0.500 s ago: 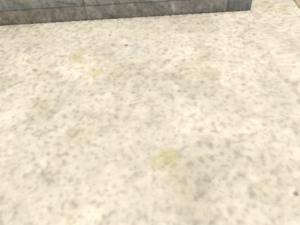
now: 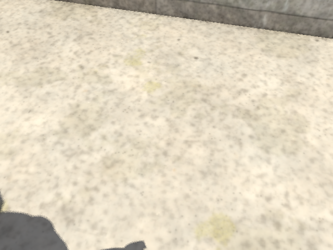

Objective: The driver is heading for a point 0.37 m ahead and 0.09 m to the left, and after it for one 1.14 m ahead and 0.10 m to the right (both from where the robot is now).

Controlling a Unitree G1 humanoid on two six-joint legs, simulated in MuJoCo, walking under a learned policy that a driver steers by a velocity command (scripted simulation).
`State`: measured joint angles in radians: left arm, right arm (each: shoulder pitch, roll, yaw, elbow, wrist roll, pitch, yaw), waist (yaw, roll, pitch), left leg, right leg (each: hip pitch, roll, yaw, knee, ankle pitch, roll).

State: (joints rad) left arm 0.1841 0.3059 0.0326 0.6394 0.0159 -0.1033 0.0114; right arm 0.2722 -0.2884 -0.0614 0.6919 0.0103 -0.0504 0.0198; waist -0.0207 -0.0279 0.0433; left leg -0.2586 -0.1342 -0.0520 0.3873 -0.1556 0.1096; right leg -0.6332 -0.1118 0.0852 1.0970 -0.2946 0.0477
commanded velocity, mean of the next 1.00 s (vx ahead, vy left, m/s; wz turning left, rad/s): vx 0.47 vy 0.00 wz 0.24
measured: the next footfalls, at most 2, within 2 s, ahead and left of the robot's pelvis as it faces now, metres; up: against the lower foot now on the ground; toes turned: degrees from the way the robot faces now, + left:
right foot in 0.24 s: +0.33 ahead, -0.15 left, +0.00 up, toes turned +12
left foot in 0.74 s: +0.50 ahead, +0.19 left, +0.00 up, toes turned +19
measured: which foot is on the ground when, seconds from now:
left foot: down 0.00-0.24, up 0.26-0.72, down 0.74-1.00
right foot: up 0.00-0.22, down 0.24-0.76, up 0.78-1.00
